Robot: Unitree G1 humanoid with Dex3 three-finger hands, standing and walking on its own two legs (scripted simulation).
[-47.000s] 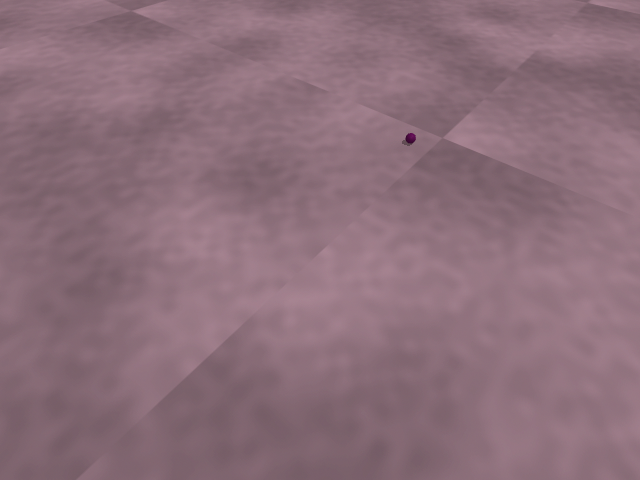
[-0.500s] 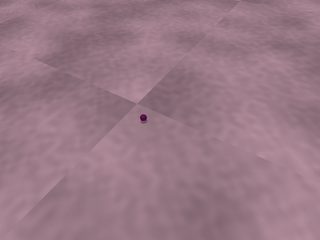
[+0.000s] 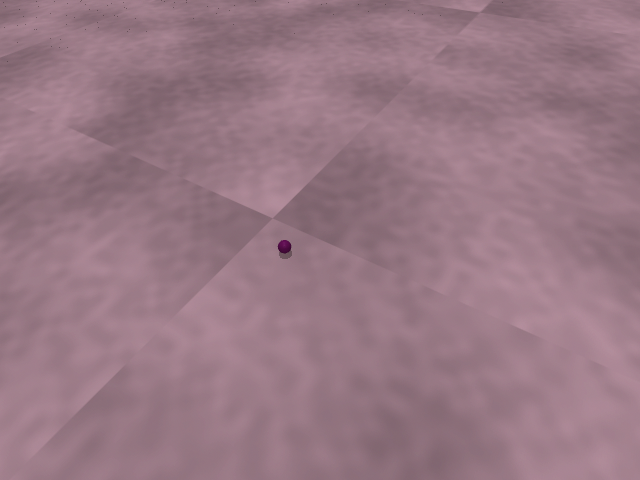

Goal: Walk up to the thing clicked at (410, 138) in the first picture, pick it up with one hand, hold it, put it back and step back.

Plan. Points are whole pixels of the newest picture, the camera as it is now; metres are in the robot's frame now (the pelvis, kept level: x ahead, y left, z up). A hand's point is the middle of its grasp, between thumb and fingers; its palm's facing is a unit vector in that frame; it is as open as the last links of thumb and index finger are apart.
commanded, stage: step back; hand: left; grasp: from above
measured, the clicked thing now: (284, 246) +1.13 +0.24 -0.74
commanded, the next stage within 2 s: stand in 0.34 s
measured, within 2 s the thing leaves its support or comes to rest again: neither
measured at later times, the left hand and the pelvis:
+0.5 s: hand out of the picture +0.12 +0.30 -0.15, palm faces +0.01 -0.94 -0.35, open 7.4 cm; pelvis +0.04 +0.04 +0.01, yaw +0 degrees
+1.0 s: hand out of the picture +0.11 +0.28 -0.14, palm faces -0.03 -0.93 -0.35, open 7.4 cm; pelvis +0.04 +0.03 +0.02, yaw +0 degrees
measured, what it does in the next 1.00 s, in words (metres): steps on the spot: left foot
